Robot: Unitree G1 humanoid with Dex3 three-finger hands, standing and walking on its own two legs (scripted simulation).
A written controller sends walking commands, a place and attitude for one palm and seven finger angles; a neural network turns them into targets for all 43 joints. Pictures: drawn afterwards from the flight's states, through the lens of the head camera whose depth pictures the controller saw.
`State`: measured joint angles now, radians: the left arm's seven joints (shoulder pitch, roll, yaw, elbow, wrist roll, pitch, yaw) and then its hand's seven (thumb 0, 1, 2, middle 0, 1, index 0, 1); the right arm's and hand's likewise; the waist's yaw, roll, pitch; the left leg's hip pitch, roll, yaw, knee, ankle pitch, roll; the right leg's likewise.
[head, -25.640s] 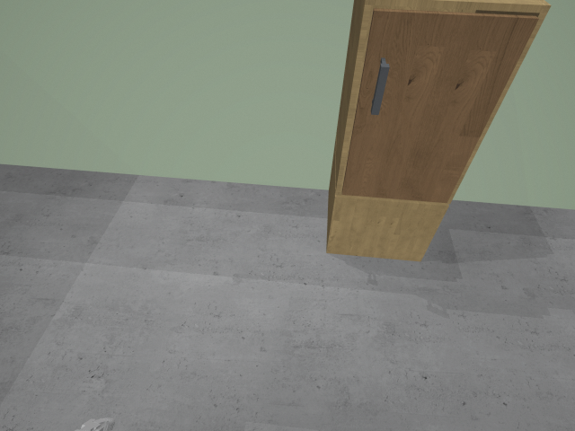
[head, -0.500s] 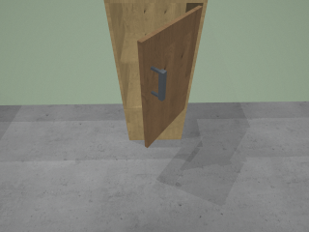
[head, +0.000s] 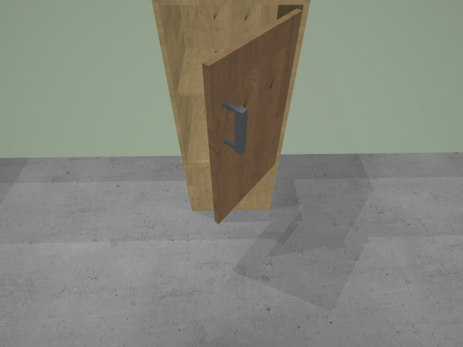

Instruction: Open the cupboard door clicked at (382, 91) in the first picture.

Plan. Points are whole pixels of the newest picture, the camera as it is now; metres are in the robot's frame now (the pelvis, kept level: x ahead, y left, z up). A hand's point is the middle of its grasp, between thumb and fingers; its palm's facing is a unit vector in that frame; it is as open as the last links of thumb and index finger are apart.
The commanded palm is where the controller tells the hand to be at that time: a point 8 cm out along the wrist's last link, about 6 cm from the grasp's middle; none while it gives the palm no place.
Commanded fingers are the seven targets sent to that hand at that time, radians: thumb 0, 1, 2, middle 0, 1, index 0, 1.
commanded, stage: walk to a spot facing it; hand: left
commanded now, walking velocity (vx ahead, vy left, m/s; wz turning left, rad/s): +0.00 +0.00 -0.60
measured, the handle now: (234, 128) +0.58 +0.04 +0.03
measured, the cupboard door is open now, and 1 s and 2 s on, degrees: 50 50 50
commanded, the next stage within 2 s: none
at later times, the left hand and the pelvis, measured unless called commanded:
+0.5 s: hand out of the picture +0.09 +0.16 -0.16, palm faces -0.15 -0.94 -0.32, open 7.4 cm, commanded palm none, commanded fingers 0.00 0.90 0.90 -0.20 -0.30 -0.20 -0.30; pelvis -0.01 -0.04 -0.01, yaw -14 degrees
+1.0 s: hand (160, 334) +0.18 +0.16 -0.18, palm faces -0.44 -0.87 -0.23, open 7.4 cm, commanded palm none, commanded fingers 0.00 0.90 0.90 -0.20 -0.30 -0.20 -0.30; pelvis +0.02 +0.00 -0.01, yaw -32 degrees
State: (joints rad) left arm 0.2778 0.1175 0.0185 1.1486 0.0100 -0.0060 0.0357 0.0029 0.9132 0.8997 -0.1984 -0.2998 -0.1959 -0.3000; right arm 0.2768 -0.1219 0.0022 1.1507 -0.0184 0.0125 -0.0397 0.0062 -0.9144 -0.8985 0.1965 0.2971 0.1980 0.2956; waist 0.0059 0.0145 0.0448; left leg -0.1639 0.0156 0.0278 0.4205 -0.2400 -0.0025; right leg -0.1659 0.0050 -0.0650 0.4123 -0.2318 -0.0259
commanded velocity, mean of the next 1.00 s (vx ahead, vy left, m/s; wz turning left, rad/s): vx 0.00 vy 0.00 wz -0.60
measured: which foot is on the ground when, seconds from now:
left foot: down 0.00-0.36, up 0.38-0.86, down 0.88-1.00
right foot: down 0.00-0.88, up 0.90-1.00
